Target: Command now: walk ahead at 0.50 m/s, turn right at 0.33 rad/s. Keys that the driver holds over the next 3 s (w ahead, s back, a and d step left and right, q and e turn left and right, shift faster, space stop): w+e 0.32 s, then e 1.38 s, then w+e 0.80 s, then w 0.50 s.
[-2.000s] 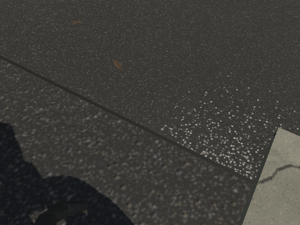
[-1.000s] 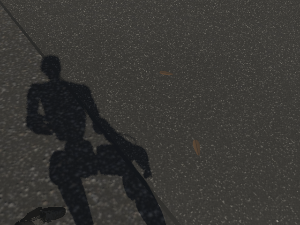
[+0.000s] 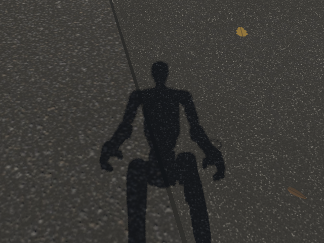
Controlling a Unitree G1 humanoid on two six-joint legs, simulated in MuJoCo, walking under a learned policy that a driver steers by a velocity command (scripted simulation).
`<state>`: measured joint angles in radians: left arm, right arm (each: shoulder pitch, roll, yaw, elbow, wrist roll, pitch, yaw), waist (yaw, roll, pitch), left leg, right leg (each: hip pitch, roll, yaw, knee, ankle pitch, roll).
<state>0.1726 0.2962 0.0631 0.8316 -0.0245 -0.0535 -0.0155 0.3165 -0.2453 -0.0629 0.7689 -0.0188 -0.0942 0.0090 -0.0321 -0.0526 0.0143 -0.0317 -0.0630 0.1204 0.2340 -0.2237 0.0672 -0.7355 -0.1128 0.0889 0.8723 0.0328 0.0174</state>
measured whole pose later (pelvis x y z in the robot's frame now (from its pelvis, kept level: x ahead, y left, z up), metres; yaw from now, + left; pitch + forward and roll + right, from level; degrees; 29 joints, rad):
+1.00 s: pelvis +0.40 -0.08 -0.01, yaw -36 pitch +2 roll +1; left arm 0.18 0.30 0.07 0.63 -0.02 0.07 0.01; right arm 0.13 -0.27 -0.06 0.70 -0.02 0.01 -0.03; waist -0.02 -0.02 0.06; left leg -0.34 0.05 0.12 0.43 -0.12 0.02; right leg -0.48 -0.05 0.01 0.88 -0.39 0.06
